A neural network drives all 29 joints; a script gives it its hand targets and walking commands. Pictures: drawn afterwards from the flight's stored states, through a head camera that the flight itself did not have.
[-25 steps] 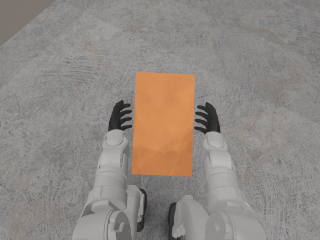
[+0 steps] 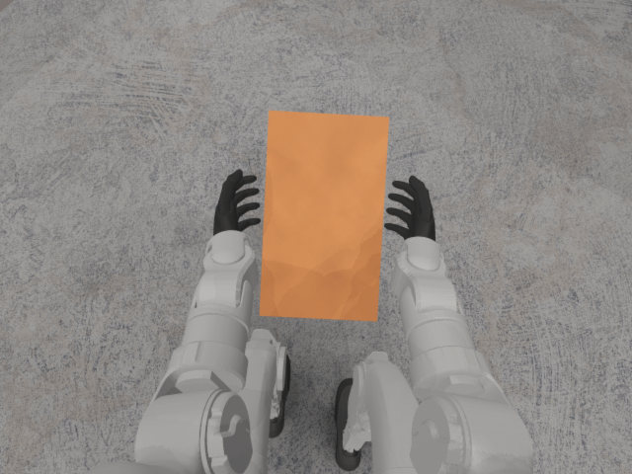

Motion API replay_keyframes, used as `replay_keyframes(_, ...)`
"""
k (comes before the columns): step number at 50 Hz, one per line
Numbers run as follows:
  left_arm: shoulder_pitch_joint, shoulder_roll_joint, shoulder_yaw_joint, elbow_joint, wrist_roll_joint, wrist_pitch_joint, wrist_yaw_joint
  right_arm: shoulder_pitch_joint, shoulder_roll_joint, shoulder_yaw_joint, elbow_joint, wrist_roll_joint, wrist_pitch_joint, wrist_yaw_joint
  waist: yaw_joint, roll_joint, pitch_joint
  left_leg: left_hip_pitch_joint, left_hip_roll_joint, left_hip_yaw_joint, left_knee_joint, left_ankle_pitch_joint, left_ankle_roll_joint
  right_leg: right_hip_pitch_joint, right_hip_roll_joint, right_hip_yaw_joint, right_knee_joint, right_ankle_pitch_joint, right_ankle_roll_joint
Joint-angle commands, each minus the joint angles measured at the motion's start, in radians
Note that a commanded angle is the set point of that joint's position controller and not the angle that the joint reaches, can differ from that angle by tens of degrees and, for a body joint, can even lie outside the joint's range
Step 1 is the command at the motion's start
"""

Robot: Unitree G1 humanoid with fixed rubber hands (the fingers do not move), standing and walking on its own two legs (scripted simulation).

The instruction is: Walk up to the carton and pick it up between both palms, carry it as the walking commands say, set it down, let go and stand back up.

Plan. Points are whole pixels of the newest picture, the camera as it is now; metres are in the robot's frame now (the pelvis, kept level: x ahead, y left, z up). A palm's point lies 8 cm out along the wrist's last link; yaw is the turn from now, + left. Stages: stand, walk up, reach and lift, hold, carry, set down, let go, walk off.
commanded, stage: set down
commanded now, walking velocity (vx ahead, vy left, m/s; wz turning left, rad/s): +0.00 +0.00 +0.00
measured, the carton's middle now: (322, 217) +0.45 +0.03 -0.16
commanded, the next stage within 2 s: none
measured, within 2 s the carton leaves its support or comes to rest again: neither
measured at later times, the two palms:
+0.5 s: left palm (243, 230) +0.41 +0.15 -0.15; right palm (401, 235) +0.43 -0.09 -0.15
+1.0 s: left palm (250, 231) +0.44 +0.16 -0.24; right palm (387, 234) +0.46 -0.09 -0.23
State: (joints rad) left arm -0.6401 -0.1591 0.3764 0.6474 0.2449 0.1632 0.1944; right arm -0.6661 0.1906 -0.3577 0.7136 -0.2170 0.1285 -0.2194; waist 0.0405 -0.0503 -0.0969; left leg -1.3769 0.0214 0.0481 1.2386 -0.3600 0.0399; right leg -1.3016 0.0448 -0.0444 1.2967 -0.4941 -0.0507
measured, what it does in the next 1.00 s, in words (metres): lowers itself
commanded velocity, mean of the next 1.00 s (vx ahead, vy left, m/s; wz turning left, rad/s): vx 0.00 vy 0.00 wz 0.00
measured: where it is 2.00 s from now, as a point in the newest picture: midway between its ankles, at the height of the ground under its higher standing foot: (309, 424)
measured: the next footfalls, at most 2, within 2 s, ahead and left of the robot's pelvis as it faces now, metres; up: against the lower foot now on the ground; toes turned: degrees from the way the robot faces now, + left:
none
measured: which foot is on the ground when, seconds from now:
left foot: down 0.00-1.00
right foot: down 0.00-1.00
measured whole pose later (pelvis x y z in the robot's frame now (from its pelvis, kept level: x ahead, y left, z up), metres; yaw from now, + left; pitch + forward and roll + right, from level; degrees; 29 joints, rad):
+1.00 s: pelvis -0.03 +0.00 -0.14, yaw -3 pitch +39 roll -1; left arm -0.99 -0.06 0.42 0.70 0.20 0.25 0.21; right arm -1.05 0.07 -0.35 0.82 -0.16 0.20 -0.27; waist 0.07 -0.07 -0.02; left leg -1.96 -0.01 0.01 1.75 -0.46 0.02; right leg -1.89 0.10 -0.03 1.81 -0.59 -0.04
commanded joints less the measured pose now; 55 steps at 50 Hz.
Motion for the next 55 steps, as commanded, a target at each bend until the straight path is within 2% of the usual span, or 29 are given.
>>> replay_keyframes(1, -0.569, -0.856, -0.526, 0.028, -0.077, -0.036, -0.249, -0.581, 0.879, 0.515, 0.020, 0.061, -0.036, 0.254, 0.024, 0.039, -0.771, 0.578, -0.156, -0.137, -0.033, 0.225, -0.017, 0.133, 0.134, 0.153, -0.128, 0.191, 0.031)
replay_keyframes(4, -0.615, -0.847, -0.519, 0.031, -0.086, -0.032, -0.246, -0.624, 0.874, 0.505, 0.029, 0.065, -0.032, 0.246, 0.025, 0.037, -0.787, 0.544, -0.158, -0.135, -0.005, 0.182, -0.018, 0.100, 0.138, 0.149, -0.094, 0.153, 0.033)
replay_keyframes(7, -0.668, -0.841, -0.506, 0.032, -0.088, -0.022, -0.249, -0.689, 0.869, 0.506, 0.043, 0.069, -0.022, 0.239, 0.047, 0.038, -0.784, 0.482, -0.160, -0.122, 0.016, 0.117, -0.023, 0.087, 0.140, 0.146, -0.067, 0.095, 0.036)
replay_keyframes(9, -0.674, -0.864, -0.516, 0.029, -0.099, -0.015, -0.247, -0.686, 0.880, 0.504, 0.042, 0.073, -0.018, 0.239, 0.033, 0.042, -0.829, 0.485, -0.166, -0.121, 0.038, 0.158, -0.030, 0.086, 0.150, 0.134, -0.038, 0.138, 0.035)
replay_keyframes(12, -0.694, -0.860, -0.509, 0.024, -0.103, -0.010, -0.247, -0.709, 0.891, 0.504, 0.050, 0.082, -0.013, 0.240, 0.047, 0.038, -0.863, 0.459, -0.167, -0.117, 0.071, 0.185, -0.031, 0.060, 0.155, 0.133, -0.005, 0.154, 0.040)
replay_keyframes(23, -0.766, -0.838, -0.502, 0.020, -0.117, 0.000, -0.246, -0.772, 0.882, 0.496, 0.059, 0.101, -0.002, 0.233, 0.057, 0.028, -0.916, 0.367, -0.174, -0.099, 0.188, 0.219, -0.039, -0.060, 0.169, 0.116, 0.107, 0.176, 0.049)
replay_keyframes(31, -0.835, -0.825, -0.500, 0.017, -0.131, 0.009, -0.242, -0.833, 0.858, 0.489, 0.063, 0.115, 0.007, 0.226, 0.056, 0.030, -0.948, 0.308, -0.178, -0.088, 0.264, 0.219, -0.048, -0.127, 0.176, 0.102, 0.181, 0.172, 0.051)
replay_keyframes(55, -1.061, -0.777, -0.452, 0.025, -0.158, 0.045, -0.261, -1.055, 0.807, 0.455, 0.092, 0.149, 0.046, 0.227, 0.086, 0.015, -0.997, 0.126, -0.176, -0.051, 0.451, 0.186, -0.060, -0.287, 0.185, 0.070, 0.367, 0.132, 0.056)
